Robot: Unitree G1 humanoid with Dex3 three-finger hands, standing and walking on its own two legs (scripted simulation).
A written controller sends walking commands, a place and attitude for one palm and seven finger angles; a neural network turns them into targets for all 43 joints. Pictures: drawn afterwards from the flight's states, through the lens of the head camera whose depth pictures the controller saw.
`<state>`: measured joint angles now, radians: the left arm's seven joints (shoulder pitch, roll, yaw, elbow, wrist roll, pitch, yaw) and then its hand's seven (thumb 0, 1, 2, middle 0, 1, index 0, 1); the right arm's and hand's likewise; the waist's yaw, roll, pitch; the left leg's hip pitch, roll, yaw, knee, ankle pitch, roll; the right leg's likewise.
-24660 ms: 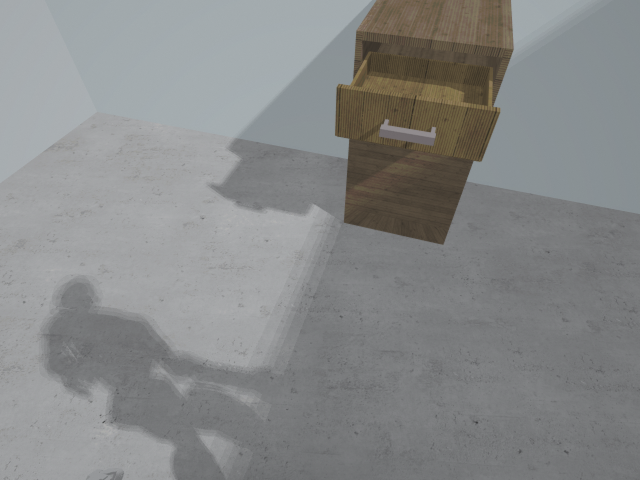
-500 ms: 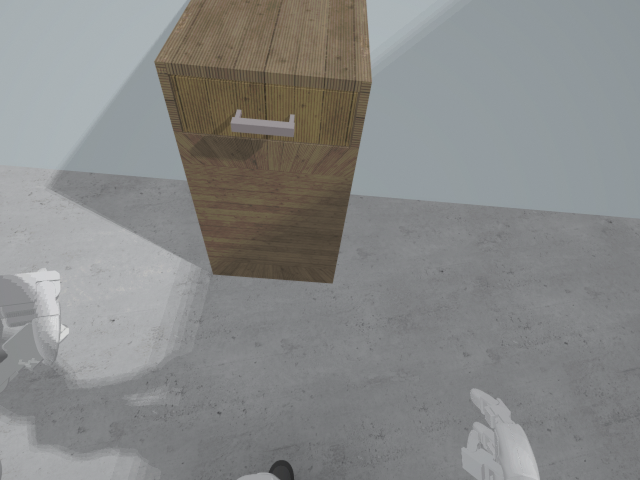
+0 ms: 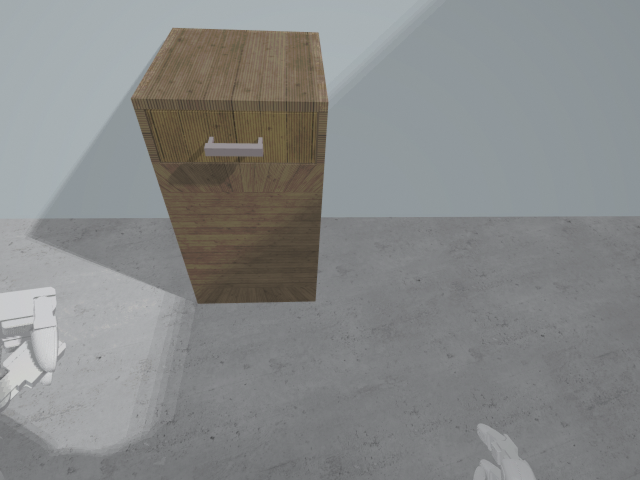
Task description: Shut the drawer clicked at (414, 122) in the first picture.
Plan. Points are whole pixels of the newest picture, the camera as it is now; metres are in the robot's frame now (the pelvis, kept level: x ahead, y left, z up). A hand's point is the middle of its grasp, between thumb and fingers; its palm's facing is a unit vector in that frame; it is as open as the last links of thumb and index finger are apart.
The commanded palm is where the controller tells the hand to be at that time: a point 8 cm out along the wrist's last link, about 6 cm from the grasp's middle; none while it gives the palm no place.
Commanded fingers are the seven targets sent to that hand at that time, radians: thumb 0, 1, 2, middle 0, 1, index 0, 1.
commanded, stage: stop stepping back and stand still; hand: left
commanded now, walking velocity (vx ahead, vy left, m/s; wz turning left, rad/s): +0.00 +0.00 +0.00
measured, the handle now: (235, 145) +0.84 +0.23 -0.05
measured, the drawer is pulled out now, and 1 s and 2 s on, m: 0.00 0.00 0.00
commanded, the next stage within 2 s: let the arm hang, fingers relaxed in 0.20 s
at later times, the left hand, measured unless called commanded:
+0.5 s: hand out of the picture +0.12 +0.22 -0.11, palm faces +0.08 -0.95 -0.32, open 3.0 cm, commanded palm none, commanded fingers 0.00 0.90 0.90 -0.96 -1.12 -0.96 -1.12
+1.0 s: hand out of the picture -0.11 +0.17 -0.16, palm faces +0.08 -0.98 -0.21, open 6.5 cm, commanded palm none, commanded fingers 0.00 0.90 0.90 -0.20 -0.30 -0.20 -0.30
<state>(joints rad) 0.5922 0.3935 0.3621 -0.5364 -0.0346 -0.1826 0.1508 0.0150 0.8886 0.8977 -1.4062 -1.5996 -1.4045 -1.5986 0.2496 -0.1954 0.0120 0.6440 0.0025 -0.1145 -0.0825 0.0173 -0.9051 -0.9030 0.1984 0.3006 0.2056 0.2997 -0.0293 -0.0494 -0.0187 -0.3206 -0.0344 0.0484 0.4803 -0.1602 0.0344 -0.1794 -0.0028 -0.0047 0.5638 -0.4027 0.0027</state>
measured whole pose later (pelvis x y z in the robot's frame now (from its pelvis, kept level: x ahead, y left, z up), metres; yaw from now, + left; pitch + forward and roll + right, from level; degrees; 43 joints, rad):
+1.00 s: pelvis -0.03 +0.00 +0.01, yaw +2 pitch -2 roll -1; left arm 0.39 0.14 0.00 1.17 0.01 0.02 0.04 0.01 0.91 0.90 -0.35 -0.48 -0.35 -0.48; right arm 0.32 -0.11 -0.01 1.13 -0.01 0.04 -0.03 0.01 -0.91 -0.90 0.20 0.30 0.20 0.30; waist 0.00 0.03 0.07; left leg -0.29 -0.03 -0.02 0.44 -0.13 0.03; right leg -0.15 0.01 -0.06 0.46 -0.29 -0.02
